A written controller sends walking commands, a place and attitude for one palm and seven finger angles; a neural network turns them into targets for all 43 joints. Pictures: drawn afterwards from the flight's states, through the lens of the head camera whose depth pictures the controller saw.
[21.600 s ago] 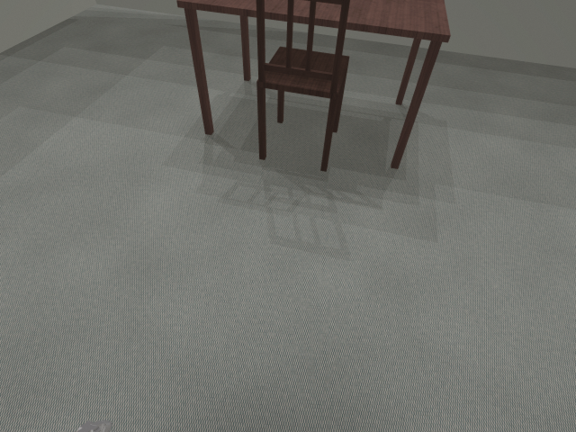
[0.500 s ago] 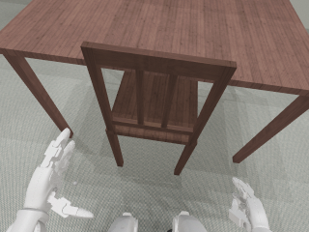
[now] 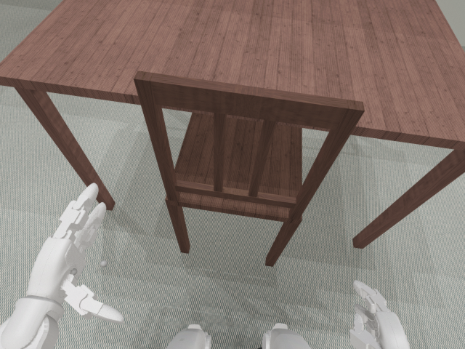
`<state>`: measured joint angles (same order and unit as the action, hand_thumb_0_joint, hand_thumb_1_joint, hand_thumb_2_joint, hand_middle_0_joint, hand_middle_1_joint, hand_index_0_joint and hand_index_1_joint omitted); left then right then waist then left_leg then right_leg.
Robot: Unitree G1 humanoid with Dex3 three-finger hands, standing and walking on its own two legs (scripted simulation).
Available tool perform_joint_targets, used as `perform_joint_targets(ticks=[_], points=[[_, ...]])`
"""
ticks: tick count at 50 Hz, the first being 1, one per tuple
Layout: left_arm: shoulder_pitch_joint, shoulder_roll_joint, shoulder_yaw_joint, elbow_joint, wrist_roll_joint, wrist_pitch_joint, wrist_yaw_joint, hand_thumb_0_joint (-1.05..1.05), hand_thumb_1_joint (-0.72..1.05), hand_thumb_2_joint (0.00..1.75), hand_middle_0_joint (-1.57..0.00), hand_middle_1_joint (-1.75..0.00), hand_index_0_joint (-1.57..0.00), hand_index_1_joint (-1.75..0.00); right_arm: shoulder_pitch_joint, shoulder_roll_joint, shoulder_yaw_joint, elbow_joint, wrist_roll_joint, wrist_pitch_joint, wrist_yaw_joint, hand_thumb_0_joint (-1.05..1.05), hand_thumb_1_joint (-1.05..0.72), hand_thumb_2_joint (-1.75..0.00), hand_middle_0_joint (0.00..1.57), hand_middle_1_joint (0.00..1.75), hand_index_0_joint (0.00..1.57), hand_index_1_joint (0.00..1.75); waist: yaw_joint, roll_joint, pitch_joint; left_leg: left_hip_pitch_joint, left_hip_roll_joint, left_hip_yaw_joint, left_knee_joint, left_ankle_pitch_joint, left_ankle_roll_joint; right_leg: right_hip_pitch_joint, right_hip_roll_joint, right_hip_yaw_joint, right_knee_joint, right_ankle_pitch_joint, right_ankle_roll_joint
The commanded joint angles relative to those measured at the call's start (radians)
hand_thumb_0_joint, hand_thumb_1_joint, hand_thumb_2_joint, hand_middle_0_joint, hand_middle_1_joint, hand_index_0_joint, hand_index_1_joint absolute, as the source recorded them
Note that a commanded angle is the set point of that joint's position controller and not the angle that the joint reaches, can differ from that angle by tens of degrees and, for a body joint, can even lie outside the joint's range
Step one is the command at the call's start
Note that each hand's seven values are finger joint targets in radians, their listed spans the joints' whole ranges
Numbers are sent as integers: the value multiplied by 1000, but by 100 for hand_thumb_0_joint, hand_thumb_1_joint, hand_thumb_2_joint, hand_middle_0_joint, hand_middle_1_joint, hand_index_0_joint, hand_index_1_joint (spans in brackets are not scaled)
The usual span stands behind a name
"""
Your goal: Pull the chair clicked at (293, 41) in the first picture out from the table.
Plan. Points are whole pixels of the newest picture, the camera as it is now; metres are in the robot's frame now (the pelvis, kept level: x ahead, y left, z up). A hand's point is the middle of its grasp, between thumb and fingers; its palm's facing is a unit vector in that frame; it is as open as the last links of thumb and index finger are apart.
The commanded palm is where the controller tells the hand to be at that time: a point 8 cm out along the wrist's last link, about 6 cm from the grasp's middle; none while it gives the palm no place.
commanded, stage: raise the hand toward the chair's back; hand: left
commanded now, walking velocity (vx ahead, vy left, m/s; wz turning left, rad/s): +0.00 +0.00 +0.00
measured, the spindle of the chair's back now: (219, 156) +0.49 +0.05 -0.02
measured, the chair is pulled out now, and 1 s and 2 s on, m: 0.00 0.00 0.00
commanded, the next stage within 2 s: aim the fingers beside a spindle in 0.30 s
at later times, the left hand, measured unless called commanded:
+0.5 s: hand (110, 270) +0.23 +0.19 +0.03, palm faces -0.07 -0.99 -0.08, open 16.9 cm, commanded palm +0.22 +0.25 +0.03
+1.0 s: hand (128, 240) +0.29 +0.19 +0.01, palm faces -0.09 -0.99 -0.06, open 16.9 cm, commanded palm +0.27 +0.24 +0.01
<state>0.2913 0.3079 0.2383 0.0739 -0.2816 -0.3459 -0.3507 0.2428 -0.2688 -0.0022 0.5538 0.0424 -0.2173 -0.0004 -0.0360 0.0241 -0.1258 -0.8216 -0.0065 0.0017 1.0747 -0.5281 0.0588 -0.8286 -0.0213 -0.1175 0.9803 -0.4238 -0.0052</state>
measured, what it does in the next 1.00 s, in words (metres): stands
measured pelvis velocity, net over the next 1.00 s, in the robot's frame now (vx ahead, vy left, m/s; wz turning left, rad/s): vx -0.01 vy -0.02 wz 0.00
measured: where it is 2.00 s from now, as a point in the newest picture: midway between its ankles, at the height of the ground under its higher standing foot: outside the picture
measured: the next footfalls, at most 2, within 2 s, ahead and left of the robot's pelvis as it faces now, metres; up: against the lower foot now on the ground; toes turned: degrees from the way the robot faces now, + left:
none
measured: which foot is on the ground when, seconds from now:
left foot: down 0.00-1.00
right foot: down 0.00-1.00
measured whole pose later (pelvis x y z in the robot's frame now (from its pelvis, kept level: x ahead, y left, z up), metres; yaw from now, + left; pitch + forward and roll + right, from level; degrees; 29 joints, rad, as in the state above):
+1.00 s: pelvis -0.01 -0.02 -0.01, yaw +0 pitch +18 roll -2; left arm 0.02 0.32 0.27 0.34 -0.28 -0.40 -0.39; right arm 0.24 -0.29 0.01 0.58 0.04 -0.22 -0.01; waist -0.05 0.02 -0.13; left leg -0.92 0.00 0.00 1.14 -0.53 0.03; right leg -0.94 -0.02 -0.12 1.07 -0.44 -0.04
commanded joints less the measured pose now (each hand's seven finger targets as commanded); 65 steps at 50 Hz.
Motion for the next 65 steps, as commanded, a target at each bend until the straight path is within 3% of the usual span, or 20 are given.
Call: perform_joint_targets(ticks=[1, 7, 14, 20, 25, 30, 34, 38, 40, 43, 45, 51, 56, 57, 58, 60, 61, 65], points=[[-36, 147, 80, -203, -20, -85, 10, 0, -50, 30, -6, -8, -6, -8, -27, -149, -63, -142, 1, -53, -9, 0, -90, -90, 20, 30, 20, 30, 8, 61, -243, 188, 21, -101, -181, 443, -65, 126, 35, 17, -79, 137, -14], [-37, 151, 80, -214, -20, -100, 15, 0, -50, 30, -6, -8, -6, -8, -29, -150, -61, -143, -1, -55, -6, 0, -90, -90, 20, 30, 20, 30, 10, 81, -243, 182, 20, -102, -183, 420, -67, 126, 34, 20, -77, 120, -18], [-48, 141, 72, -189, -24, -89, 8, 0, -50, 30, -6, -8, -6, -8, -37, -149, -57, -144, 4, -55, -10, 0, -90, -90, 20, 30, 20, 30, 0, 46, -217, 139, 13, -92, -181, 323, -51, 124, 34, 28, -91, 88, -16], [-58, 163, 87, -200, -22, -91, 7, 0, -50, 30, -6, -8, -6, -8, -42, -145, -53, -146, 4, -60, -14, 0, -90, -90, 20, 30, 20, 30, 3, 58, -227, 131, 8, -84, -174, 304, -44, 141, 34, 37, -93, 87, -18], [-186, 148, 62, -127, -17, -102, 0, 0, -50, 30, -6, -8, -6, -8, -34, -155, -46, -126, 2, -65, -24, 0, -90, -90, 20, 30, 20, 30, -20, 30, -199, 92, 5, -82, -153, 247, -36, 103, 30, 48, -87, 58, -14], [-225, 184, 85, -106, -14, -102, -12, 0, -50, 30, -6, -8, -6, -8, -24, -158, -48, -124, -1, -64, -25, 0, -90, -90, 20, 30, 20, 30, -5, 53, -266, 95, 2, -72, -139, 298, -34, 147, 24, 62, -75, 111, -16], [-211, 196, 125, -51, -28, -96, -21, 0, -50, 30, -6, -8, -6, -8, -22, -154, -51, -124, 2, -53, -23, 0, -90, -90, 20, 30, 20, 30, 8, 26, -276, 72, 0, -59, -133, 327, -33, 180, 21, 71, -75, 151, -15], [-256, 197, 128, -4, -34, -103, -30, 0, -50, 30, -6, -8, -6, -8, -20, -156, -50, -117, 3, -48, -22, 0, -90, -90, 20, 30, 20, 30, 0, 30, -262, 48, 0, -51, -124, 303, -31, 168, 20, 81, -77, 137, -13], [-306, 180, 98, -17, -32, -116, -35, 0, -50, 30, -6, -8, -6, -8, -19, -159, -49, -115, 0, -55, -21, 0, -90, -90, 20, 30, 20, 30, -11, 49, -276, 58, 0, -54, -114, 312, -28, 151, 20, 82, -68, 146, -14], [-340, 196, 109, 39, -29, -119, -40, 0, -50, 30, -6, -8, -6, -8, -8, -168, -52, -105, 1, -52, -22, 0, -90, -90, 20, 30, 20, 30, -18, 9, -268, 31, 2, -55, -107, 280, -28, 136, 19, 86, -67, 119, -10], [-385, 201, 107, 56, -24, -122, -41, 0, -50, 30, -6, -8, -6, -8, -7, -170, -53, -101, 0, -53, -25, 0, -90, -90, 20, 30, 20, 30, -22, 24, -273, 25, 2, -51, -96, 270, -24, 121, 17, 92, -63, 110, -10], [-445, 223, 122, 75, -15, -128, -30, 0, -50, 30, -6, -8, -6, -8, 8, -173, -55, -95, -5, -47, -22, 0, -90, -90, 20, 30, 20, 30, -8, 43, -342, 51, 5, -56, -92, 330, -28, 131, 16, 88, -34, 167, -13], [-478, 199, 111, 116, -10, -122, -17, 0, -50, 30, -6, -8, -6, -8, 10, -169, -55, -101, -7, -31, -15, 0, -90, -90, 20, 30, 20, 30, -10, 21, -344, 28, 3, -51, -87, 323, -29, 124, 16, 87, -24, 170, -10], [-474, 218, 128, 125, -6, -124, -15, 0, -50, 30, -6, -8, -6, -8, 15, -172, -56, -98, -7, -27, -13, 0, -90, -90, 20, 30, 20, 30, -5, 30, -347, 29, 5, -53, -89, 332, -32, 124, 17, 86, -20, 173, -13], [-472, 194, 107, 135, -5, -122, -15, 0, -50, 30, -6, -8, -6, -8, 13, -169, -54, -104, -8, -23, -11, 0, -90, -90, 20, 30, 20, 30, -9, 25, -348, 26, 4, -51, -88, 322, -30, 118, 17, 86, -21, 165, -11], [-504, 213, 122, 153, 1, -124, -13, 0, -50, 30, -6, -8, -6, -8, 18, -171, -54, -100, -7, -18, -12, 0, -90, -90, 20, 30, 20, 30, -11, 22, -340, 8, 4, -48, -78, 314, -29, 116, 18, 92, -18, 166, -13], [-537, 195, 97, 166, 6, -125, -14, 0, -50, 30, -6, -8, -6, -8, 18, -173, -53, -97, -6, -15, -12, 0, -90, -90, 20, 30, 20, 30, -22, 14, -331, 6, 5, -52, -79, 306, -30, 95, 17, 86, -13, 156, -12], [-613, 172, 66, 165, 16, -137, -9, 0, -50, 30, -6, -8, -6, -8, 23, -174, -56, -94, -11, -12, -12, 0, -90, -90, 20, 30, 20, 30, -29, 39, -357, 34, 8, -59, -69, 308, -30, 53, 19, 81, -1, 141, -14]])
